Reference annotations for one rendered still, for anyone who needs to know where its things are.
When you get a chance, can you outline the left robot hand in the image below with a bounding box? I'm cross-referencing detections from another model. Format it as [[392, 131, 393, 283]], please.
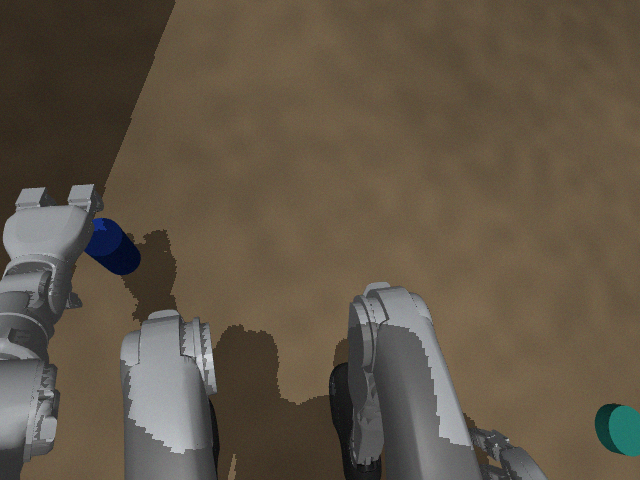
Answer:
[[3, 184, 104, 309]]

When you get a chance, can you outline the right robot hand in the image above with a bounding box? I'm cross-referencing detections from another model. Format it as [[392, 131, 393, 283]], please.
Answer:
[[468, 428, 549, 480]]

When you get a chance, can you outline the left robot arm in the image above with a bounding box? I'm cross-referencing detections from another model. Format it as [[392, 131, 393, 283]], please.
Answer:
[[0, 254, 72, 480]]

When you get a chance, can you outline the right robot foot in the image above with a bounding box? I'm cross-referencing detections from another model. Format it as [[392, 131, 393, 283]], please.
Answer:
[[329, 362, 382, 480]]

